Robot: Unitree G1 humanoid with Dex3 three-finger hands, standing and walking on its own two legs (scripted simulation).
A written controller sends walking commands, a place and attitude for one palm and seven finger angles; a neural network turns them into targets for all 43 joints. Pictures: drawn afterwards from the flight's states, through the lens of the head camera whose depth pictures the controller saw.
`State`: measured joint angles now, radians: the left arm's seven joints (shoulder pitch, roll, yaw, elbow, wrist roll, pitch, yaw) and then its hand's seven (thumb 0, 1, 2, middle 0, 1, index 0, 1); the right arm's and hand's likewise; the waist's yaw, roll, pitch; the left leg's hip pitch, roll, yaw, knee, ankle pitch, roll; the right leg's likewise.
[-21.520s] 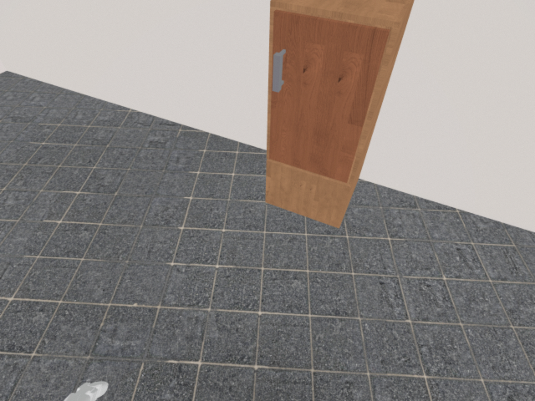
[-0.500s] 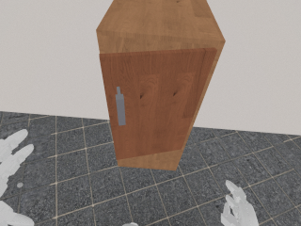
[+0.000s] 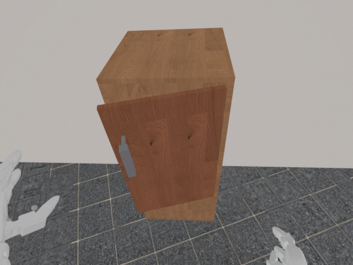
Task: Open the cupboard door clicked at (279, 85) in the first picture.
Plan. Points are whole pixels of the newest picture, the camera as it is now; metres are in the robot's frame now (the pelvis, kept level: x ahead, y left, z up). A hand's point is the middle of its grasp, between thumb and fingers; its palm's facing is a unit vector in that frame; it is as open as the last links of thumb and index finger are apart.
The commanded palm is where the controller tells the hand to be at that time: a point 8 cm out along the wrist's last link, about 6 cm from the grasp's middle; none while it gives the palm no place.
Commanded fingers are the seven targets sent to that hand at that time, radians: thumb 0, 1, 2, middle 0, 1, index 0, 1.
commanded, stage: draw the hand back to the body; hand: left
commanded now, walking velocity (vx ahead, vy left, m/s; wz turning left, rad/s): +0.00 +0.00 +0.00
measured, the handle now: (127, 156) +0.42 +0.21 -0.02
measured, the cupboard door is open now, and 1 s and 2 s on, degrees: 15 15 15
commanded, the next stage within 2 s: step back with the hand held close in 0.56 s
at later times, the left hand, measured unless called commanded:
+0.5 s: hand (44, 205) +0.17 +0.25 +0.15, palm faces +0.41 -0.81 -0.42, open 7.5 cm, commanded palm +0.13 +0.28 +0.18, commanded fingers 0.00 0.90 0.90 -0.20 -0.30 -0.20 -0.30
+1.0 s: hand (13, 213) +0.15 +0.29 +0.16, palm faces +0.32 -0.81 -0.49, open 7.4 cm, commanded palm +0.10 +0.33 +0.18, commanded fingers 0.00 0.90 0.90 -0.20 -0.30 -0.20 -0.30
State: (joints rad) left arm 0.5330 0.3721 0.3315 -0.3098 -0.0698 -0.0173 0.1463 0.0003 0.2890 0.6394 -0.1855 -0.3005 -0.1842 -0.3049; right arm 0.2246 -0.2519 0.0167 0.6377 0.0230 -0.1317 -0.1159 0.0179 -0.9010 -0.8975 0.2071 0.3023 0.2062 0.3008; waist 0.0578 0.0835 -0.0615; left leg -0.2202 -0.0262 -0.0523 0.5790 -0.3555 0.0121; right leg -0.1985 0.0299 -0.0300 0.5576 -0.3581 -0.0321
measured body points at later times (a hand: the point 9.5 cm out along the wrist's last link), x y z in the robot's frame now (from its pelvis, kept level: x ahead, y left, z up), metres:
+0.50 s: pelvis -0.02 -0.01 +0.01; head -0.04 -0.04 +0.46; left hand +0.14 +0.29 +0.18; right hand +0.17 -0.24 -0.08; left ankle -0.03 +0.12 -0.73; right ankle -0.04 -0.10 -0.73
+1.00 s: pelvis -0.05 +0.04 +0.01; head -0.05 +0.04 +0.46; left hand +0.13 +0.33 +0.18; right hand +0.11 -0.21 -0.07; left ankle -0.03 +0.12 -0.73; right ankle -0.04 -0.10 -0.73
